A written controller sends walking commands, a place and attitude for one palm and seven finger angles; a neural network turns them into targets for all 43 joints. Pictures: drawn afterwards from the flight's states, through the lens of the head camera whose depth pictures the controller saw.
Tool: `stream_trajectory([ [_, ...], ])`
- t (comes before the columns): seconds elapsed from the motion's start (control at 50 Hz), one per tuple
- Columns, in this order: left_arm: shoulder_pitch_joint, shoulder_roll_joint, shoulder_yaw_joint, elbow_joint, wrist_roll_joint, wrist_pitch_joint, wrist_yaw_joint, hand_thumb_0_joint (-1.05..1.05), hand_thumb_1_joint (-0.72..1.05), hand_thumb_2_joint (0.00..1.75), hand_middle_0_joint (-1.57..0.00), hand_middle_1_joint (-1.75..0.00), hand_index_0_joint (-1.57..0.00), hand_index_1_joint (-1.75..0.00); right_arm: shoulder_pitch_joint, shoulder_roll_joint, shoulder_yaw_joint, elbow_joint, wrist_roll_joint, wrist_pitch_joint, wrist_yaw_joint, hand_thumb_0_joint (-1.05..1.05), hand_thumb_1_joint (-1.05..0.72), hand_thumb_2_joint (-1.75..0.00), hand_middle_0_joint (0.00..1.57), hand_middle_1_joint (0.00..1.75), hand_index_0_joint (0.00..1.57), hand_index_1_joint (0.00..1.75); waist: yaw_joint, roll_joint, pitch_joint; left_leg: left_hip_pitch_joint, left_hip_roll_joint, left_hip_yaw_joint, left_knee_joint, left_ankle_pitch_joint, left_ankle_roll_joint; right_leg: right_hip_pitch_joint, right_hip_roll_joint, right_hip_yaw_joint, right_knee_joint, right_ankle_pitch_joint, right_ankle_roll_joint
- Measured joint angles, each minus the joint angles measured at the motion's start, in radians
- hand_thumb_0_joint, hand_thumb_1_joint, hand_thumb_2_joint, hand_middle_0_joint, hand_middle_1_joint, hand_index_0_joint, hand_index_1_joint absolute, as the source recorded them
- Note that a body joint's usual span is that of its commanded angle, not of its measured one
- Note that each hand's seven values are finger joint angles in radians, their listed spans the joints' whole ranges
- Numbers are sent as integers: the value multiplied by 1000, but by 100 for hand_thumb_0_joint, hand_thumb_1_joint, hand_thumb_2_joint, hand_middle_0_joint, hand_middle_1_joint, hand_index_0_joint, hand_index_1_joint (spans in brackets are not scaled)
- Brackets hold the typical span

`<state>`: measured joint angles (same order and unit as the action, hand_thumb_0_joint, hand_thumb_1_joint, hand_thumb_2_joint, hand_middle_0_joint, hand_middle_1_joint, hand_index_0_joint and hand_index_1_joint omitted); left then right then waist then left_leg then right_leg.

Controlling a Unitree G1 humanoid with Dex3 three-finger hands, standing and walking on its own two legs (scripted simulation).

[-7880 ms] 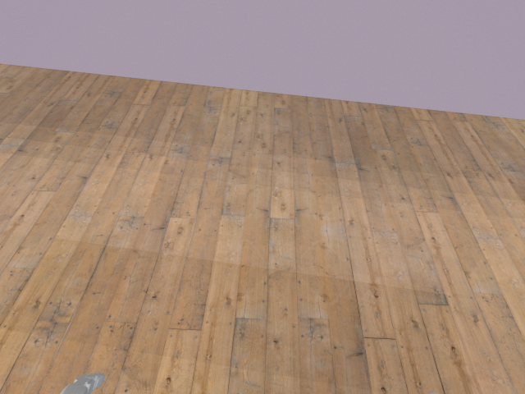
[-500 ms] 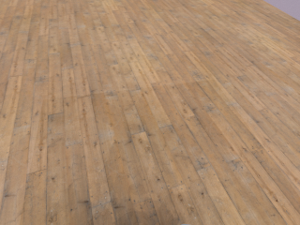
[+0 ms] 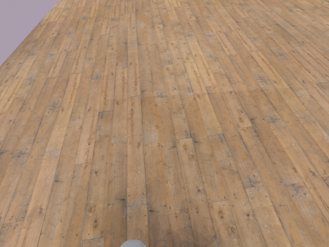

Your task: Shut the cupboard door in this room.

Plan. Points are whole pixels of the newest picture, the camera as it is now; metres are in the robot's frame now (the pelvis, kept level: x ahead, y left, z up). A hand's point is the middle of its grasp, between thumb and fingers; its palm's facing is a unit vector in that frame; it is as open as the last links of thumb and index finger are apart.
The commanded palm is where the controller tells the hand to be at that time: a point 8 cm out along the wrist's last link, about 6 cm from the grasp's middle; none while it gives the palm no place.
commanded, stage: turn or walk to find it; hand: left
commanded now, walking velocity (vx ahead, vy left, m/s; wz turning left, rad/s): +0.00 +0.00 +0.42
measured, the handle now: out of the picture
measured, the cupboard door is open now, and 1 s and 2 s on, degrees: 77 77 77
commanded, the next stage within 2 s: stand and wait in 1.84 s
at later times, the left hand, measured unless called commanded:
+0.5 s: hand out of the picture -0.01 +0.27 -0.17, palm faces +0.24 -0.94 -0.25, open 7.4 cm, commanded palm none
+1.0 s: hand out of the picture -0.05 +0.19 -0.15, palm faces +0.43 -0.86 -0.27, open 7.4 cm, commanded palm none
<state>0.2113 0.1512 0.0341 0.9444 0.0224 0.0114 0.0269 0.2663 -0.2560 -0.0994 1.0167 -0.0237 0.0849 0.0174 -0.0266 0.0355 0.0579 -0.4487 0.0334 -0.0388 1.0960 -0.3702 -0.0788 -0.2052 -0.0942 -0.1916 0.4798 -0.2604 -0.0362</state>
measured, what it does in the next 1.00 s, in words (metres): steps on the spot, turning left: left foot, then right foot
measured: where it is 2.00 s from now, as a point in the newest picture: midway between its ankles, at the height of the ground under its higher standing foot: outside the picture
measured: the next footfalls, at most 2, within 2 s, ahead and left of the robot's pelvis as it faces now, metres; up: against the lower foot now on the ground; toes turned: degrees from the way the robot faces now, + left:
left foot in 0.20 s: -0.01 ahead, +0.15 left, +0.00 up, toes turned +10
right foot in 0.70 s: +0.03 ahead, -0.08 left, +0.00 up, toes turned +12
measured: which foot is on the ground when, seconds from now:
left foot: up 0.00-0.18, down 0.20-0.70, up 0.72-1.00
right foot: down 0.00-0.22, up 0.24-0.68, down 0.70-1.00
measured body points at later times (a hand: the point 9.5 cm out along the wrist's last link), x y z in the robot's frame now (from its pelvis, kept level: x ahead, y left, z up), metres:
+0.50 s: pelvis -0.03 +0.05 +0.00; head -0.01 +0.07 +0.45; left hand -0.03 +0.32 -0.15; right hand +0.10 -0.17 -0.14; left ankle -0.04 +0.15 -0.74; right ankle -0.02 -0.11 -0.67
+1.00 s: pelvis -0.04 -0.02 +0.00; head -0.01 -0.04 +0.45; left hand -0.08 +0.23 -0.13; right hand +0.08 -0.25 -0.17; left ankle -0.15 +0.13 -0.65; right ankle -0.01 -0.09 -0.74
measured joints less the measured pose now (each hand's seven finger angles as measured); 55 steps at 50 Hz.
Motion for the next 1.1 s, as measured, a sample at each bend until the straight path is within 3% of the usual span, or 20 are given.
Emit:
stream_trajectory([
  [0.12, 26, 32, 9, 19, 10, 1, -6, 0, 90, 90, -21, -30, -21, -30, -66, 11, 17, -10, 11, -9, -4, 1, -91, -90, 19, 30, 19, 30, 38, -34, 21, 108, 7, 58, -255, -85, 5, -29, -39, -43, 44, -11, 18],
  [0.18, 39, 58, 19, 34, 10, 9, -7, 0, 90, 90, -21, -30, -21, -30, -104, 19, 27, -32, 16, -26, -5, 1, -91, -90, 19, 30, 19, 30, 49, -52, 25, 175, -4, 94, -418, -31, 18, -53, -60, -66, 94, -28, 38],
  [0.2, 47, 66, 22, 37, 6, 14, -8, 0, 90, 90, -21, -30, -21, -30, -111, 18, 30, -42, 16, -36, -3, 1, -91, -90, 19, 30, 19, 30, 49, -53, 21, 207, -6, 102, -499, 31, 25, -65, -66, -74, 123, -40, 48],
  [0.22, 52, 79, 26, 42, 1, 21, -8, 0, 90, 90, -21, -30, -21, -30, -120, 24, 32, -48, 14, -47, -4, 1, -91, -90, 19, 30, 19, 30, 50, -66, 18, 217, -16, 106, -528, 41, 63, -86, -79, -69, 166, -56, 57],
  [0.28, 54, 111, 36, 59, 0, 57, -3, 1, 90, 90, -21, -30, -20, -29, -136, 51, 46, -62, 8, -61, -5, 1, -91, -90, 19, 30, 19, 30, 62, -101, 14, 214, -32, 107, -512, 35, 106, -167, -56, 46, 382, -225, 83],
  [0.34, 43, 117, 40, 69, 0, 70, -9, 1, 90, 90, -20, -30, -20, -29, -130, 64, 57, -69, 6, -64, -17, 0, -91, -90, 20, 30, 20, 30, 57, -90, 0, 235, -33, 83, -568, 70, 110, -223, -24, 105, 542, -194, 96],
  [0.42, 20, 113, 38, 52, -2, 56, -16, 1, 91, 90, -20, -30, -20, -29, -120, 70, 65, -68, 9, -68, -20, 0, -91, -90, 20, 30, 20, 30, 54, -75, -4, 255, -46, 57, -637, 120, 118, -253, -13, 145, 603, -131, 114],
  [0.52, -15, 100, 32, 27, -5, 51, -13, 1, 90, 90, -20, -30, -20, -29, -92, 77, 61, -65, 7, -67, -18, 0, -91, -90, 20, 30, 20, 30, 34, -62, -6, 247, -65, 26, -660, 147, 116, -230, 0, 164, 524, -142, 127],
  [0.62, -58, 76, 23, 0, -11, 45, -10, 1, 90, 90, -20, -30, -20, -29, -59, 70, 50, -55, 0, -54, -16, 0, -91, -90, 20, 30, 20, 30, 3, -37, 1, 211, -76, -10, -632, 151, 98, -161, 30, 162, 339, -174, 115],
  [0.68, -69, 59, 15, -20, -14, 26, -11, 1, 90, 90, -20, -30, -20, -29, -36, 57, 39, -45, 2, -44, -15, 1, -91, -90, 20, 30, 20, 30, -6, -19, -2, 171, -85, -32, -586, 140, 77, -83, 48, 149, 142, -78, 106],
  [0.7, -71, 50, 13, -23, -12, 16, -9, 1, 90, 90, -20, -30, -20, -29, -30, 49, 34, -41, 6, -41, -14, 1, -91, -90, 20, 30, 20, 30, -6, -4, -1, 153, -82, -42, -556, 128, 68, -62, 56, 138, 92, -42, 80],
  [0.74, -70, 30, 3, -28, -4, 5, -8, 0, 90, 90, -20, -30, -20, -29, -23, 35, 22, -32, 9, -29, -15, 1, -91, -90, 20, 30, 20, 30, -12, 20, 8, 98, -86, -48, -410, -12, 59, -60, 58, 110, 102, -41, 25],
  [0.78, -58, 17, -1, -33, -4, 3, -6, 0, 90, 90, -20, -30, -20, -29, -14, 26, 13, -25, 5, -15, -11, 1, -91, -90, 20, 30, 20, 30, -12, 19, 4, 30, -96, -33, -207, -78, 55, -47, 41, 89, 89, -43, 1],
  [0.82, -43, 8, -3, -30, -5, 6, -5, 0, 90, 90, -21, -30, -20, -30, -10, 15, 5, -17, 2, -7, -5, 1, -91, -90, 20, 30, 20, 30, -9, 18, 1, -18, -83, -18, -44, -50, 47, -28, 30, 73, 55, -29, -4],
  [0.88, -28, 0, -6, -18, -6, 6, -4, 0, 90, 90, -21, -30, -21, -30, -3, 4, -1, -14, 0, -9, 0, 1, -91, -90, 20, 30, 20, 30, -14, 20, 1, -47, -49, -12, 71, 15, 27, -6, 22, 41, 16, -8, -5],
  [0.98, -2, -4, -2, -5, -3, -4, 0, 0, 90, 90, -21, -30, -21, -30, 0, 0, 1, 3, 0, -2, 0, 1, -91, -90, 19, 30, 19, 30, -2, 8, 0, -16, -3, -7, 46, 23, 0, 6, 6, -13, 0, -5, -8],
  [1.1, 25, 21, 4, 17, 8, -2, -4, 0, 91, 90, -21, -30, -21, -30, -52, 10, 16, 1, 7, -3, -3, 1, -91, -90, 19, 30, 19, 30, 29, -22, 14, 72, 14, 46, -169, -62, 0, -10, -26, -61, 31, -14, 4],
])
